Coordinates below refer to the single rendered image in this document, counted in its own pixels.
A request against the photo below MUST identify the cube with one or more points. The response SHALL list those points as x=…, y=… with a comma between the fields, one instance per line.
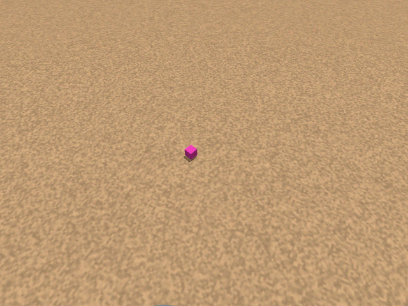
x=190, y=152

